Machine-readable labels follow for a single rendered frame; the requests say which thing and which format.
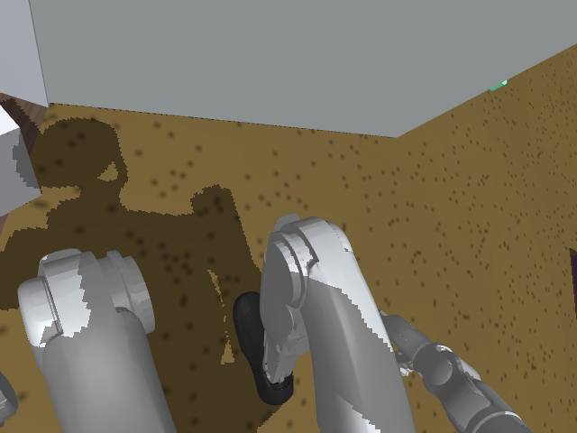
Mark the right robot arm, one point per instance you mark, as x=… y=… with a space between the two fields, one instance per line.
x=471 y=405

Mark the right robot foot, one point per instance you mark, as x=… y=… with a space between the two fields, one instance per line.
x=250 y=333

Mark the left robot arm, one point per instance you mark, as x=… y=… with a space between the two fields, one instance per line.
x=8 y=400

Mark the right robot hand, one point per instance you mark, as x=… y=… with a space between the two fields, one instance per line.
x=408 y=339

